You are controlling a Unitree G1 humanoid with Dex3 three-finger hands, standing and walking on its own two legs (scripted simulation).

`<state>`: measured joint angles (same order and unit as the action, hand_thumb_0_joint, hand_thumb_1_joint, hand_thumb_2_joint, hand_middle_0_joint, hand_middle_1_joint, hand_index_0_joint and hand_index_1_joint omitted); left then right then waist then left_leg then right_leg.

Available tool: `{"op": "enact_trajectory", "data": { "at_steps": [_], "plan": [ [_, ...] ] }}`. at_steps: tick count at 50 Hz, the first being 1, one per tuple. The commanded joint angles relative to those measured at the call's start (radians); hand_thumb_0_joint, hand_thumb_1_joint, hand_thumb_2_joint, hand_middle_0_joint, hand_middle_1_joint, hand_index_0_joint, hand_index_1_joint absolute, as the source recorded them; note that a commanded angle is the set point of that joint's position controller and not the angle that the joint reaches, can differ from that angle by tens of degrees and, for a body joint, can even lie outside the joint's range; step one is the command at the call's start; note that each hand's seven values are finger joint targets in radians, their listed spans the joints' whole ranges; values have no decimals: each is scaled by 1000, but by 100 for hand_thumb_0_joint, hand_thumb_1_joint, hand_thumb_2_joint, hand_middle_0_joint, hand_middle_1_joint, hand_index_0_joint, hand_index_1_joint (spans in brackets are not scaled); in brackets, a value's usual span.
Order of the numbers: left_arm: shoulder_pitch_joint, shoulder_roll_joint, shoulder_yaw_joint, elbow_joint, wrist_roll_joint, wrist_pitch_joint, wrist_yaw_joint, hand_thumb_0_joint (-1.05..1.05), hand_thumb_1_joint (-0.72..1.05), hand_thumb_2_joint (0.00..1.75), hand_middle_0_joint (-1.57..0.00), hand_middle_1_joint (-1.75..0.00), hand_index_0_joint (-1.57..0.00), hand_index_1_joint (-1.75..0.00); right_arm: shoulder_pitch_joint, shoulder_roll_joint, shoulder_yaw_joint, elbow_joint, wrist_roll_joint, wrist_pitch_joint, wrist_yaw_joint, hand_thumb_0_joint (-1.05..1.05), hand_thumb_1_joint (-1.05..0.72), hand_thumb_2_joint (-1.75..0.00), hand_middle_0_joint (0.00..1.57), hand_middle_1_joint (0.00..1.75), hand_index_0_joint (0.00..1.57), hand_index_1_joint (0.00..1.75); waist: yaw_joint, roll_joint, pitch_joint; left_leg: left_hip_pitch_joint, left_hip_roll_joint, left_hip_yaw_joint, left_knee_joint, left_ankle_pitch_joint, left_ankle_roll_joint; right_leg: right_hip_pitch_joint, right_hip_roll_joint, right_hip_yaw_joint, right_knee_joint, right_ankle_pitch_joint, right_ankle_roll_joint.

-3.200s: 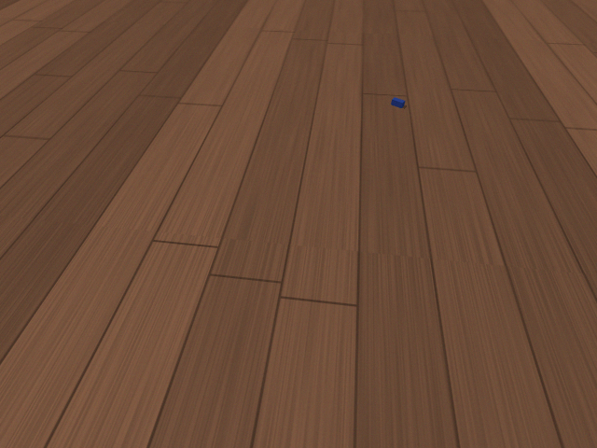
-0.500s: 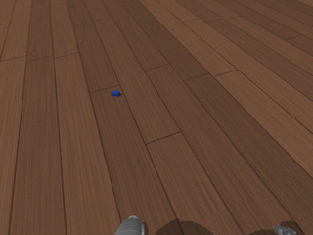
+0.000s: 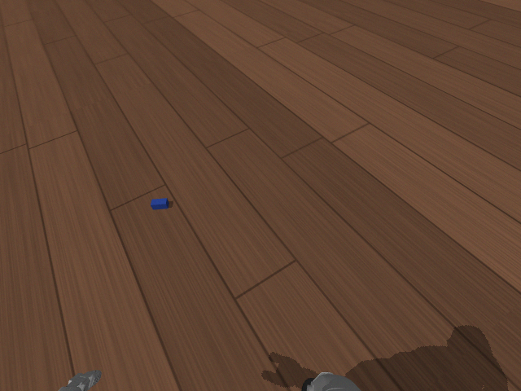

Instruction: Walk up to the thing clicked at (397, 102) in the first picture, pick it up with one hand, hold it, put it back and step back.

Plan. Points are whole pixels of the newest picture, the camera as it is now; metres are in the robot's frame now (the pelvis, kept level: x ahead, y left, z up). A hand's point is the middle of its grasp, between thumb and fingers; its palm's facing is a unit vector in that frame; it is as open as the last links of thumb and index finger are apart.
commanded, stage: walk up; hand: left
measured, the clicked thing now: (159, 203) +1.06 +0.55 -0.74
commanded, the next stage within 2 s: none
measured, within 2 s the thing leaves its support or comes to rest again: neither
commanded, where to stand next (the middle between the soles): +0.68 +0.34 m, yaw -3 degrees
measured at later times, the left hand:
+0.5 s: hand (45, 358) +0.22 +0.43 -0.15, palm faces -0.02 -0.89 -0.46, open 7.4 cm
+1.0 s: hand (53, 246) +0.44 +0.48 -0.10, palm faces +0.00 -0.87 -0.50, open 7.4 cm
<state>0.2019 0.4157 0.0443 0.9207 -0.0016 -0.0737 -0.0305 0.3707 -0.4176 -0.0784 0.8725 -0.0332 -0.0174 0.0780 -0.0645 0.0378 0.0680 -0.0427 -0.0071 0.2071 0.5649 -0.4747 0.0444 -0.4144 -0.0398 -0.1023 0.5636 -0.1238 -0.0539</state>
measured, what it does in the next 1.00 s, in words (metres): walks ahead: left foot, then right foot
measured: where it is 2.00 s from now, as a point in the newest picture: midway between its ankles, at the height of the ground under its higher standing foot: (184, 286)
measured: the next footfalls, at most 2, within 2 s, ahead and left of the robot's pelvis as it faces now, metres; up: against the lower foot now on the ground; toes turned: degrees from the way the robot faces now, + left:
left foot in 0.40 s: +0.30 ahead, +0.25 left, +0.00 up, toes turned +8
right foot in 0.80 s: +0.45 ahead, +0.05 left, +0.00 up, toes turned -8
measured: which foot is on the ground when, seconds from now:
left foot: down 0.00-0.02, up 0.04-0.38, down 0.40-0.82, up 0.84-1.00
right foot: down 0.00-0.42, up 0.44-0.78, down 0.80-1.00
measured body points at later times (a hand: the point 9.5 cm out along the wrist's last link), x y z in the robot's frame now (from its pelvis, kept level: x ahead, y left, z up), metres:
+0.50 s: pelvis +0.19 +0.12 -0.01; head +0.20 +0.13 +0.44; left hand +0.22 +0.48 -0.12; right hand +0.29 -0.21 -0.09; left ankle +0.26 +0.24 -0.72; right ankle +0.14 -0.05 -0.66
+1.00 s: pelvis +0.36 +0.19 +0.01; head +0.37 +0.15 +0.45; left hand +0.44 +0.52 -0.07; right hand +0.42 -0.13 -0.13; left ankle +0.39 +0.33 -0.67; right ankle +0.41 +0.06 -0.72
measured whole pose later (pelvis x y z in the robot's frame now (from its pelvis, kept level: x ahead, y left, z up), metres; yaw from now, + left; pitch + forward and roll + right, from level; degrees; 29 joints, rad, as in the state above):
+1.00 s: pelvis +0.36 +0.19 +0.01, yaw +0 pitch -3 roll -2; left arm 0.28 0.40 0.04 0.86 0.01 -0.10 0.02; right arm 0.28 -0.43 -0.07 0.85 -0.03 0.02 0.09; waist 0.00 0.12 0.07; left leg -0.49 0.07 -0.03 1.06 -0.38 0.00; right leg -0.29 -0.05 -0.12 0.59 -0.24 -0.02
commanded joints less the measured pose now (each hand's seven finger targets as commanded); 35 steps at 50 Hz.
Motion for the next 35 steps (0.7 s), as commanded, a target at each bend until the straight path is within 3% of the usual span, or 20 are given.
{"op": "enact_trajectory", "data": {
  "at_steps": [1,2,4,6,7,10,15,17,19,20,21,22,23,24,25,27,29,32,33,35],
  "plan": [
    [267,377,120,-29,1,-34,56,0,90,90,-20,-30,-20,-30,-27,-208,-46,-141,9,-31,-21,0,-90,-90,20,30,20,30,179,-219,-234,-637,-17,-201,607,-94,-44,673,-431,794,-249,-256,-244],
    [215,361,112,-44,-16,-30,63,0,90,90,-20,-30,-20,-30,-68,-256,-59,-118,3,-18,-30,0,-90,-90,20,30,20,30,166,-70,-189,-629,48,-297,695,-68,-42,545,-444,774,-264,-317,-278],
    [114,319,97,-72,-14,-36,65,0,90,90,-20,-30,-20,-30,-77,-235,-55,-102,21,-15,-25,0,-90,-90,20,30,20,30,124,-77,-78,-614,86,-337,687,72,-23,379,-340,519,-289,-245,-213],
    [62,282,89,-82,-4,-44,59,0,90,90,-20,-30,-20,-30,-33,-228,-54,-70,18,-9,-11,0,-90,-90,20,30,20,30,71,-117,-29,-544,114,-331,571,132,-37,249,-264,344,-299,-179,-164],
    [50,278,86,-85,1,-51,55,0,90,90,-20,-30,-20,-30,-23,-216,-58,-58,10,-4,-3,0,-90,-90,20,30,20,30,59,-125,-12,-520,118,-310,538,149,-46,195,-252,289,-305,-152,-167],
    [51,298,96,-91,12,-63,46,0,90,90,-20,-30,-20,-30,-67,-192,-61,-63,-1,5,19,0,-90,-90,20,30,20,30,65,-154,-10,-491,145,-245,355,175,-64,138,-231,194,-303,-197,-168],
    [71,328,100,-83,17,-66,38,0,90,90,-20,-30,-20,-30,-182,-186,-73,-83,-7,-8,42,0,-90,-90,20,30,20,30,86,-168,-19,-385,151,-173,148,270,-51,90,-213,148,-270,-277,-141],
    [30,344,100,-87,18,-59,40,0,90,90,-20,-30,-20,-30,-140,-194,-82,-68,-9,-12,42,0,-90,-90,20,30,20,30,45,-170,-46,-290,137,-140,114,258,-40,70,-220,146,-216,-299,-129],
    [2,319,83,-88,21,-46,43,0,90,90,-20,-30,-20,-30,-42,-219,-98,-35,-13,-15,33,0,-90,-90,20,30,20,30,-30,-93,-59,-99,89,-97,64,197,-30,-55,-188,103,-53,-326,-100],
    [34,261,62,-86,26,-41,43,0,90,90,-20,-30,-20,-30,67,-266,-115,5,-15,-20,20,0,-90,-90,20,30,20,30,-84,75,-121,52,70,-141,7,77,1,-119,-129,46,214,-223,-70],
    [66,161,32,-94,5,-40,40,0,90,90,-20,-30,-20,-30,134,-375,-140,0,-26,-28,3,0,-90,-90,20,30,20,30,-113,380,-109,115,312,-609,-256,-208,82,-349,44,-13,585,-325,5],
    [55,221,43,-89,-5,-36,60,0,90,90,-20,-30,-20,-30,64,-420,-140,-38,4,-30,-1,0,-90,-90,20,30,20,30,-80,326,-95,56,430,-850,-373,-243,189,-400,53,81,666,-436,-8],
    [25,263,38,-71,-2,-36,66,0,90,90,-20,-30,-20,-30,6,-381,-129,-45,13,-25,-7,0,-90,-90,20,30,20,30,-45,176,-36,-57,416,-753,-348,-230,200,-382,1,165,705,-389,-11],
    [71,261,40,-46,-13,-37,59,0,90,90,-20,-30,-20,-30,-60,-324,-106,-66,16,-28,-14,0,-90,-90,20,30,20,30,-2,127,-14,-91,359,-616,-319,-136,175,-345,-22,176,679,-310,-9],
    [121,264,44,-18,-16,-36,53,0,90,90,-20,-30,-20,-30,-102,-290,-94,-84,14,-33,-19,0,-90,-90,20,30,20,30,25,123,-25,-85,318,-528,-284,-54,157,-313,-56,164,620,-259,-5],
    [165,261,48,19,-13,-32,46,0,90,90,-20,-30,-20,-30,-117,-268,-76,-86,18,-39,-20,0,-90,-90,20,30,20,30,48,159,-29,-151,281,-403,-272,92,156,-198,-73,122,503,-234,18],
    [140,239,45,9,-4,-26,39,0,90,90,-20,-30,-20,-30,-103,-262,-74,-96,8,-38,-17,0,-90,-90,20,30,20,30,34,141,-31,-141,268,-344,-268,152,188,-167,-72,79,385,-240,43],
    [78,225,49,-28,4,-28,33,0,90,90,-20,-30,-20,-30,-63,-265,-74,-104,1,-37,-13,0,-90,-90,20,30,20,30,13,119,-8,-143,306,-357,-288,203,225,-143,-64,49,269,-203,44],
    [77,223,52,-33,5,-29,33,0,90,90,-20,-30,-20,-30,-71,-266,-72,-113,1,-36,-11,0,-90,-90,20,30,20,30,24,110,-2,-170,312,-351,-287,196,224,-108,-63,52,241,-175,39],
    [73,211,52,-39,3,-34,31,0,90,90,-20,-30,-20,-30,-89,-254,-69,-126,-4,-29,-9,0,-90,-90,20,30,20,30,23,90,-15,-163,264,-292,-244,239,199,-58,-31,23,150,-140,34]
  ]
}}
